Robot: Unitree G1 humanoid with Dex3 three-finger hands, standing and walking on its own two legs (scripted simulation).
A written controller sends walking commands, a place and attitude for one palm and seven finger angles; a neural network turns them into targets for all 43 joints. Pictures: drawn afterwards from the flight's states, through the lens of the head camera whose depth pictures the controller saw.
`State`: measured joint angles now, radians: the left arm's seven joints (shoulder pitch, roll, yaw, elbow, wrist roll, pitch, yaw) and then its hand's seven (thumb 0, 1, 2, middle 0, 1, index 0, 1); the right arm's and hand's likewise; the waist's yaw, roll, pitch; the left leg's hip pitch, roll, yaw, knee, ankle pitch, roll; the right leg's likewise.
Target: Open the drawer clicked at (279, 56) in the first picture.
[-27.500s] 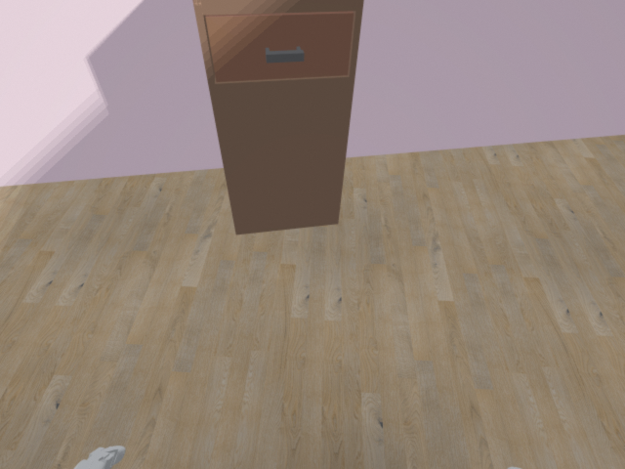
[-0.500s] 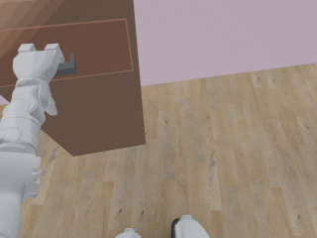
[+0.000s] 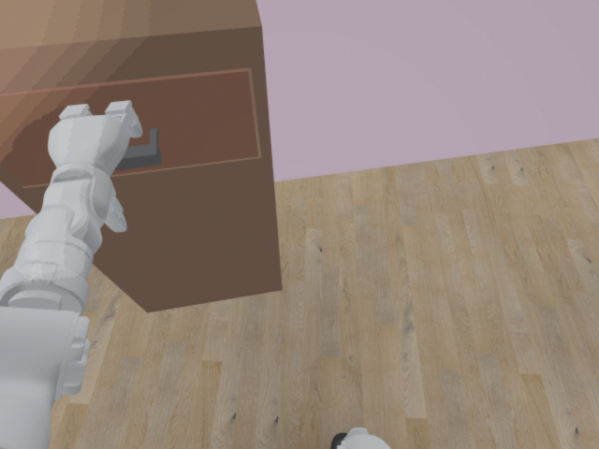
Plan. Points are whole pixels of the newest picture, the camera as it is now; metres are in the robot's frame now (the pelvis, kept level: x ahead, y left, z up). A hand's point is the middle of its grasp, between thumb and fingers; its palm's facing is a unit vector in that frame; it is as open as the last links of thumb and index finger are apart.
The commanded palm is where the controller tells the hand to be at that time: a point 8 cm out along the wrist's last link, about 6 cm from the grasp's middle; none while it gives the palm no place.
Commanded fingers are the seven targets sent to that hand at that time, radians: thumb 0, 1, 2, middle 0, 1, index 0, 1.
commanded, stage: lift the fingers back up to retry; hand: left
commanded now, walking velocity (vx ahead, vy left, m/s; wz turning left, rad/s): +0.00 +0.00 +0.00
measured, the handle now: (123, 148) +0.55 +0.25 +0.04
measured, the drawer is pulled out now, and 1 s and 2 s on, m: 0.00 0.00 0.00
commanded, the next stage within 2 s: re-aim the fingers above the handle in 0.44 s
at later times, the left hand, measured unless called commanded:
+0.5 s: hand (104, 151) +0.49 +0.24 +0.10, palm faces -0.05 +0.00 -1.00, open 13.9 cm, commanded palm +0.47 +0.25 +0.15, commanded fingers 0.00 -0.50 0.30 -0.30 -1.20 -0.30 -1.20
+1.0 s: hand (113, 150) +0.49 +0.23 +0.09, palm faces -0.04 -0.01 -1.00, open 13.9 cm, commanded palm +0.47 +0.25 +0.15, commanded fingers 0.00 -0.50 0.30 -0.30 -1.20 -0.30 -1.20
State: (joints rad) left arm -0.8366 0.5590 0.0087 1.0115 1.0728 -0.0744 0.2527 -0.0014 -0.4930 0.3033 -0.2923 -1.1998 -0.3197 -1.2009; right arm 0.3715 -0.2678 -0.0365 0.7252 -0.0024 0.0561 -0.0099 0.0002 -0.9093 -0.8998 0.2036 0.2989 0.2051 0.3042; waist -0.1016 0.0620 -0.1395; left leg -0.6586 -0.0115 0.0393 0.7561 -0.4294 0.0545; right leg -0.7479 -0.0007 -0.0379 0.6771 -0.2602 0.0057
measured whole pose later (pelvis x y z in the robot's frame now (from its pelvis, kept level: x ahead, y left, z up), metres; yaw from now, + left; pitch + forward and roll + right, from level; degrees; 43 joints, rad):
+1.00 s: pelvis +0.01 -0.01 +0.01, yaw +0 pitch +16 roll -1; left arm -0.85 0.55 -0.02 0.99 1.07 -0.07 0.17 0.00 -0.49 0.30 -0.32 -1.20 -0.32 -1.20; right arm 0.34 -0.28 -0.04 0.72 0.01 0.07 -0.02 0.00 -0.91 -0.90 0.20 0.30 0.20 0.30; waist -0.09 0.06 -0.12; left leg -0.51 -0.01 0.04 0.62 -0.39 0.05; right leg -0.62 0.00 -0.03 0.57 -0.23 0.00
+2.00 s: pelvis +0.01 -0.01 +0.02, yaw +0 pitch +15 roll -1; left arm -0.87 0.52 -0.03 1.00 1.08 -0.03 0.21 0.00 -0.49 0.30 -0.32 -1.20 -0.32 -1.20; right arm 0.32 -0.27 -0.04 0.72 0.01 0.05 -0.02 0.00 -0.91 -0.90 0.20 0.30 0.20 0.30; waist -0.08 0.05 -0.11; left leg -0.49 -0.01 0.04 0.60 -0.37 0.04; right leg -0.60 0.00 -0.03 0.57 -0.23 -0.01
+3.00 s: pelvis +0.00 +0.00 +0.01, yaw +0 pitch +17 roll -1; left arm -0.87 0.49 -0.04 1.07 1.09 0.00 0.26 0.00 -0.49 0.30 -0.32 -1.20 -0.32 -1.20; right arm 0.33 -0.26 -0.04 0.73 0.01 0.05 0.00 0.00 -0.91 -0.90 0.20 0.30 0.20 0.30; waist -0.09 0.05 -0.12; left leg -0.55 -0.02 0.05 0.65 -0.39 0.05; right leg -0.66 -0.01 -0.02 0.60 -0.23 0.01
